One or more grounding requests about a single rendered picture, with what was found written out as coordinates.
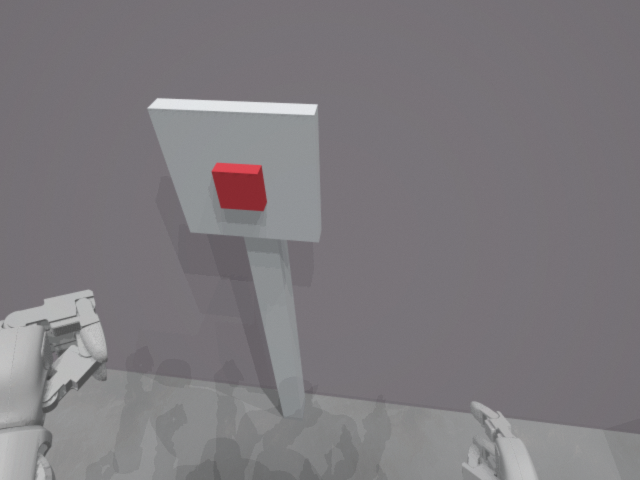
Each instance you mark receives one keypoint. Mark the panel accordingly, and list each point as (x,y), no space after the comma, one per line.
(194,135)

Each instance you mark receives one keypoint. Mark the robot left forearm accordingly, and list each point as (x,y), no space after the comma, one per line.
(22,453)

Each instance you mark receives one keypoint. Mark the robot left hand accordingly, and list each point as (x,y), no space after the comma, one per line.
(74,333)

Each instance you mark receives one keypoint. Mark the robot right hand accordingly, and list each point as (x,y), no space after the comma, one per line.
(507,460)

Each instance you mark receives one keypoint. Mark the button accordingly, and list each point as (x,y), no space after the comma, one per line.
(240,186)

